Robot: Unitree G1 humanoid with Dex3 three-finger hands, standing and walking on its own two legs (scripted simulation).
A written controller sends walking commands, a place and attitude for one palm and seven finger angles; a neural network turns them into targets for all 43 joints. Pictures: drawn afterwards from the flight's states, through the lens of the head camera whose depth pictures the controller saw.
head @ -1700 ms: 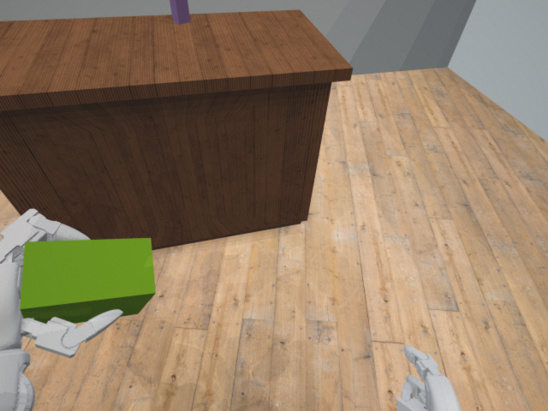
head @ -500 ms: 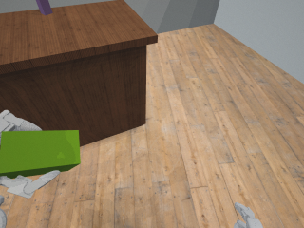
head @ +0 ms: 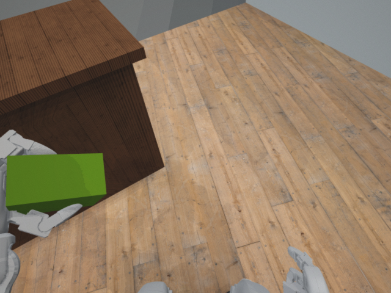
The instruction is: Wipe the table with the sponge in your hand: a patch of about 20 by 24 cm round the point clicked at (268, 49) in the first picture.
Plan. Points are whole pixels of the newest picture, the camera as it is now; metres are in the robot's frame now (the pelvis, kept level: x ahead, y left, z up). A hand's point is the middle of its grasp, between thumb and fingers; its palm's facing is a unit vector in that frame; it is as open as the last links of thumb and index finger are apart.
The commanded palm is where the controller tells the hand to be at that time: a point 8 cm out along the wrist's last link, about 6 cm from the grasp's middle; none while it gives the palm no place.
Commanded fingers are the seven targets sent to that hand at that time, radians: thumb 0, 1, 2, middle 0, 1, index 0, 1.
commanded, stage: turn to face it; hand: left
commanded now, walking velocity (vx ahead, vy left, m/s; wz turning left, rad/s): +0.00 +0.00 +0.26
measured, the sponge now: (71, 183) +0.25 +0.20 +0.16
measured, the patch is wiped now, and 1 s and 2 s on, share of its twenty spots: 0.00 0.00 0.00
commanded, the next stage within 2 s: take the last steps up to it in 0.38 s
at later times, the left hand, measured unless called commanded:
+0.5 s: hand (35, 173) +0.25 +0.24 +0.19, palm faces +0.49 -0.79 -0.36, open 10.5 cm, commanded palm +0.19 +0.27 +0.20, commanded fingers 0.00 0.10 1.30 -1.20 -1.60 -1.20 -1.60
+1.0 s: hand (23, 193) +0.22 +0.25 +0.18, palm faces +0.56 -0.73 -0.39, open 10.5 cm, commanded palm +0.15 +0.27 +0.20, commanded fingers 0.00 0.10 1.30 -1.20 -1.60 -1.20 -1.60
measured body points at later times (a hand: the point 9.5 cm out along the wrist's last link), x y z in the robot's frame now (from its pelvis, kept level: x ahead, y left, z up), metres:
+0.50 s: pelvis +0.05 -0.02 +0.02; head +0.07 -0.01 +0.47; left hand +0.22 +0.28 +0.21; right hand +0.25 -0.22 -0.06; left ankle +0.11 +0.10 -0.71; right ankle +0.05 -0.14 -0.70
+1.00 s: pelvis +0.05 -0.03 +0.02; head +0.06 -0.02 +0.46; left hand +0.19 +0.28 +0.21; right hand +0.25 -0.25 -0.07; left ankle +0.04 +0.09 -0.71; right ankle +0.04 -0.15 -0.67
